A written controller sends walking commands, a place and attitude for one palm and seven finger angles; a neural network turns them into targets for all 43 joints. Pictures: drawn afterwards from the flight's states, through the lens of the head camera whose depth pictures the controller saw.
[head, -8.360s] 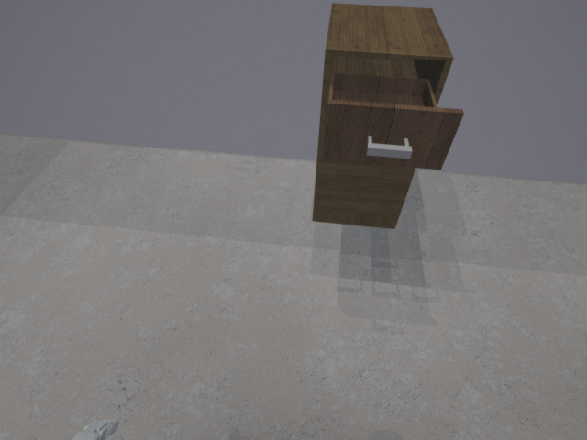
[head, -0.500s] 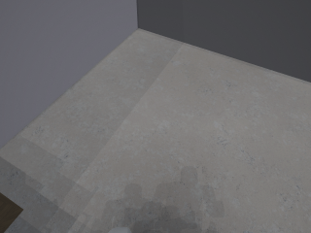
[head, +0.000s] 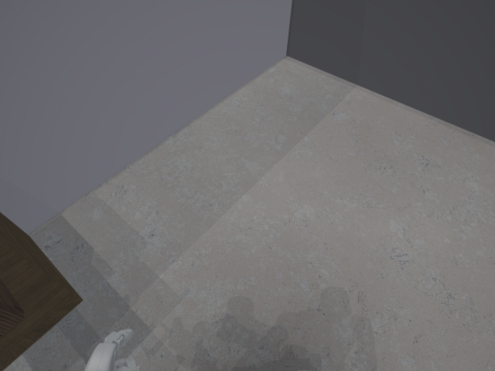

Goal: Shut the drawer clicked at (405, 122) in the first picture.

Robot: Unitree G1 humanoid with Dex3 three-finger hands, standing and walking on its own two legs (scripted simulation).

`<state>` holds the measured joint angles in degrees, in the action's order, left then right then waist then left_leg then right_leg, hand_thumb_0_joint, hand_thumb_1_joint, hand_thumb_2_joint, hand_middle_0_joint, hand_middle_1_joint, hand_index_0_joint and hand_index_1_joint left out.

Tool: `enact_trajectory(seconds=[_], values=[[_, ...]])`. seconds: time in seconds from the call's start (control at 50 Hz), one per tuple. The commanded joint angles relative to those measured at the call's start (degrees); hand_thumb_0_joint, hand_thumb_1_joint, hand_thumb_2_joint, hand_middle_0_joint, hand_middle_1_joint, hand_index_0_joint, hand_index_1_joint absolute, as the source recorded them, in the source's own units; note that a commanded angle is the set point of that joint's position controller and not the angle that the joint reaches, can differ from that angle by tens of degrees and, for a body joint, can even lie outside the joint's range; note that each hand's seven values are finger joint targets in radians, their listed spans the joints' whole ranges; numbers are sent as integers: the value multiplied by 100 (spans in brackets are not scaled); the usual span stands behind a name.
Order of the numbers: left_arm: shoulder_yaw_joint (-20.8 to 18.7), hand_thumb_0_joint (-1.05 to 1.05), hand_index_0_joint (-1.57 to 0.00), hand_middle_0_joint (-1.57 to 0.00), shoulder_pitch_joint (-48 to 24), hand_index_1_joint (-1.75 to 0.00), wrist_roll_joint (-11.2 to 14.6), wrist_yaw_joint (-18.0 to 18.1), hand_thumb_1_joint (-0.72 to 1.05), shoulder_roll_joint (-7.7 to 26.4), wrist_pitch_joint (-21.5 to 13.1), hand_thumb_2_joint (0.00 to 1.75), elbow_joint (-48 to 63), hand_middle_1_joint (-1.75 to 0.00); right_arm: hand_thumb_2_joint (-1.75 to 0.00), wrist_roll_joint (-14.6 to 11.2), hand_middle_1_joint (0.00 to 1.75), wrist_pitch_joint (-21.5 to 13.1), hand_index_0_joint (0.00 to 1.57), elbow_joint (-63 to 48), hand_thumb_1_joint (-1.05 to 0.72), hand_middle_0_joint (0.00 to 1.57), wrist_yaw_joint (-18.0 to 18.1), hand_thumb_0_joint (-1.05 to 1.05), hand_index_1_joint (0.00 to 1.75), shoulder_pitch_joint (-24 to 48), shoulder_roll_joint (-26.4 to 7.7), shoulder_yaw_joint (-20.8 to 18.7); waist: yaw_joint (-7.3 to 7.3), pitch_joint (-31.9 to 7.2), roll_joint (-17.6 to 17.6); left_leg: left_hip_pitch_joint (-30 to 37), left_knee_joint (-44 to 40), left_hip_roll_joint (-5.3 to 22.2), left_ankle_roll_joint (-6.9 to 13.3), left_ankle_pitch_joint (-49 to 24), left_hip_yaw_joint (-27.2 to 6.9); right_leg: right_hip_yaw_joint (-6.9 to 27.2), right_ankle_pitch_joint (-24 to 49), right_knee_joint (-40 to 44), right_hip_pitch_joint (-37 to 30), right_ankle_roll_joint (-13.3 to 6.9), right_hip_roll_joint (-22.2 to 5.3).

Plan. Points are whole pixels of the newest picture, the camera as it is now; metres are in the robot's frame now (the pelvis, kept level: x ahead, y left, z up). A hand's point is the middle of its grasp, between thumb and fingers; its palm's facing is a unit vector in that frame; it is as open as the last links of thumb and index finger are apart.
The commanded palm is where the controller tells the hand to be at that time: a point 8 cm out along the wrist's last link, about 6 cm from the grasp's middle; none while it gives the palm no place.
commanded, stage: turn to face it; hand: left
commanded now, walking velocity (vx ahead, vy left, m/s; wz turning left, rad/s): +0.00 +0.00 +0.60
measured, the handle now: out of the picture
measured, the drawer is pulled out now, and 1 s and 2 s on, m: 0.30 0.30 0.30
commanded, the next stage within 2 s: take the last steps up to it in 1.36 s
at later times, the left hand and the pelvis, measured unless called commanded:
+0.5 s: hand out of the picture -0.05 +0.20 -0.17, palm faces +0.36 -0.90 -0.25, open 7.4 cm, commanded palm none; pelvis -0.02 -0.01 +0.00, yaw +20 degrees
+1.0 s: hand out of the picture -0.03 +0.27 -0.15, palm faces +0.58 -0.78 -0.24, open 7.4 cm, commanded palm none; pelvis -0.02 +0.03 +0.01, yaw +36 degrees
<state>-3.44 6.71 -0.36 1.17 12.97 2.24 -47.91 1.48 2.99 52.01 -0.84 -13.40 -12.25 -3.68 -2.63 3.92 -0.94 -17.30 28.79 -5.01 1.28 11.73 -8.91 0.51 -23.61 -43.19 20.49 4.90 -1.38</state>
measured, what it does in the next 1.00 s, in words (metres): steps on the spot, turning left: right foot, then left foot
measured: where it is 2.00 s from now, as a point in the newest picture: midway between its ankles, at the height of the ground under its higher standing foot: outside the picture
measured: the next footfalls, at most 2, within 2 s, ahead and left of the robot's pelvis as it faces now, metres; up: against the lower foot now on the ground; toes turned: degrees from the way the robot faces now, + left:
right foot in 0.06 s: +0.04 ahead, -0.13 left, +0.00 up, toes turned +2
left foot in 0.56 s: -0.02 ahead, +0.12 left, +0.00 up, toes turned +26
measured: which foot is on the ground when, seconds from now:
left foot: down 0.00-0.06, up 0.08-0.54, down 0.56-1.00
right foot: up 0.00-0.04, down 0.06-0.56, up 0.58-1.00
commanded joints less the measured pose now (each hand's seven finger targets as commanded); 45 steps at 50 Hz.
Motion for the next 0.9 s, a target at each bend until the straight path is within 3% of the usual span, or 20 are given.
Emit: enact_trajectory(seconds=[0.0, 0.02, 0.04, 0.06, 0.08, 0.12, 0.16, 0.28, 0.42, 0.46, 0.48, 0.5, 0.52, 0.54, 0.56, 0.58, 0.6, 0.66, 0.74, 0.88], values=[[-197, 0, -20, -20, 789, -30, 26, 86, 90, 736, -240, 90, 298, -30, -90, -85, 30, -146, 20, -506, -90, 20, 90, 0, 30, 178, -1047, -342, 423, -1054, -473, -245, 48, 1028, 379, -1327, -1461, 93, 1203, 2213, -1712, -114, -107], [-287, 0, -20, -20, 894, -30, -58, 125, 90, 1227, -316, 90, 311, -30, -90, -153, 30, -158, 20, -545, -90, 20, 48, 0, 30, 19, -673, -289, 468, -1186, 911, -1354, 1065, 442, -86, 330, -636, 1233, 1252, 2842, -2740, -467, -1411], [-324, 0, -20, -20, 839, -30, -101, 142, 90, 1539, -291, 90, 360, -30, -90, -100, 30, -157, 20, -669, -90, 20, 64, 0, 30, 56, -614, -284, 490, -951, 1838, -1979, 2417, -100, -439, 2271, 369, 2365, 1929, 2854, -2311, -1162, -2761], [-270, 0, -20, -20, 697, -30, -71, 147, 90, 1375, -244, 90, 416, -30, -90, -27, 30, -121, 20, -621, -90, 20, 57, 0, 30, 121, -875, -347, 416, -713, 1141, -1749, 3356, 246, -373, 2153, 178, 1872, 1905, 2750, -1514, -1410, -2688], [-226, 0, -20, -20, 324, -30, -55, 153, 90, 1033, -283, 90, 448, -30, -90, -14, 30, -50, 20, -458, -90, 20, 17, 0, 30, 15, -871, -364, 216, -489, 1326, -1694, 3731, 427, -370, 1750, 100, 1375, 1587, 2862, -1108, -1262, -2254], [-127, 0, -20, -20, -55, -30, -34, 117, 90, 786, -262, 90, 520, -30, -90, -14, 30, 13, 20, -234, -90, 20, -55, 0, 30, -146, -786, -358, 4, -195, 1019, -1648, 4205, 552, -480, 1094, 435, 582, 1810, 2689, -929, -1051, -1700], [-94, 0, -20, -20, 202, -30, -40, 97, 90, 712, -310, 90, 444, -30, -90, -19, 30, 41, 20, -173, -90, 20, -88, 0, 30, -143, -663, -310, 76, -139, 1096, -1688, 4317, 568, -564, 789, 623, 73, 2370, 2576, -1069, -979, -1525], [-167, 0, -20, -20, 904, -30, -96, 102, 90, 905, -286, 90, 159, -30, -90, -35, 30, 84, 20, -277, -90, 20, -95, 0, 30, 491, -619, -245, 406, -115, 1060, -1675, 3503, 727, -663, 1024, 895, -133, 2593, 2504, -1538, -1139, -1802], [-255, 0, -20, -20, 1140, -30, -154, 70, 90, 1131, -220, 90, -29, -30, -90, -98, 30, -41, 20, -439, -90, 20, -104, 0, 30, 929, -493, -117, 584, -415, 1372, -848, 1747, 679, -513, 1373, 1375, -554, 3541, 1963, -1762, -1175, -2023], [-297, 0, -20, -20, 1082, -30, -149, 68, 90, 1210, -196, 90, -45, -30, -90, -102, 30, -95, 20, -425, -90, 20, -84, 0, 30, 750, -513, -104, 493, -614, 1347, -396, 1054, 620, -435, 1126, 1506, -721, 3639, 1617, -1723, -1067, -2062], [-296, 0, -20, -20, 1056, -30, -121, 52, 90, 1207, -183, 90, -64, -30, -90, -92, 30, -127, 20, -401, -90, 20, -74, 0, 30, 586, -594, -116, 386, -724, 1194, 21, 432, 561, -391, 659, 1558, -915, 3563, 1265, -1620, -893, -1986], [-299, 0, -20, -20, 1025, -30, -74, 37, 90, 1167, -164, 90, -64, -30, -90, -73, 30, -176, 20, -327, -90, 20, -76, 0, 30, 217, -781, -172, 158, -965, 757, 895, -417, 619, -307, -210, 1395, -1116, 3200, 481, -1180, -626, -1865], [-258, 0, -20, -20, 1022, -30, -32, 5, 90, 851, -142, 90, 83, -30, -90, -44, 30, -243, 20, -281, -90, 20, -44, 0, 30, -223, -1444, -325, -96, -1300, -913, 2067, -771, 1836, 148, -1798, -227, -1317, 1013, -924, 215, -181, -1198], [-122, 0, -20, -20, 678, -30, -37, 1, 90, 534, -113, 90, 351, -30, -90, -100, 30, -235, 20, -196, -90, 20, 22, 0, 30, -638, -1920, -435, -288, -1363, -1954, 2332, -683, 2911, 852, -4533, -1565, -834, -1692, -1925, 1384, 106, -596], [-136, 0, -20, -20, 553, -30, -74, 30, 90, 747, -49, 90, 364, -30, -90, -97, 30, -193, 20, -101, -90, 20, 45, 0, 30, -717, -1843, -400, -257, -1408, -1121, 2259, -470, 3023, 1142, -4407, -1106, -325, -1469, -2417, 1417, -10, -727], [-145, 0, -20, -20, 346, -30, -95, 49, 90, 688, -25, 90, 281, -30, -90, -68, 30, -222, 20, -133, -90, 20, 101, 0, 30, -496, -1592, -342, -217, -1079, -1097, 1824, -590, 2584, 1011, -3772, -861, -214, -1053, -2526, 1493, -4, -745], [-179, 0, -20, -20, 350, -30, -79, 29, 90, 697, -24, 90, 190, -30, -90, -48, 30, -221, 20, -254, -90, 20, 156, 0, 30, -107, -1462, -303, -64, -828, -1196, 1593, -601, 2284, 906, -3403, -724, -133, -621, -2655, 1566, 29, -706], [-197, 0, -20, -20, 593, -30, -82, -35, 90, 731, -27, 90, -20, -30, -90, -60, 30, -262, 20, -411, -90, 20, 161, 0, 30, 357, -1200, -190, 210, -480, -741, 1094, -787, 1763, 616, -3034, -253, -114, 170, -2686, 1300, 101, -597], [-185, 0, -20, -20, 594, -30, -77, -8, 90, 736, -18, 90, -14, -30, -90, -77, 30, -275, 20, -376, -90, 20, 151, 0, 30, 158, -1173, -198, 217, -588, -677, 1143, -901, 1638, 638, -2716, -405, -36, 437, -2368, 1176, 180, -487], [-159, 0, -20, -20, -85, -30, -38, 34, 90, 652, -47, 90, 327, -30, -90, -15, 30, -220, 20, -335, -90, 20, 142, 0, 30, -188, -1203, -274, 24, -520, -655, 1125, -924, 1700, 935, -1904, -1385, 94, 64, -1370, 1116, 172, -290]])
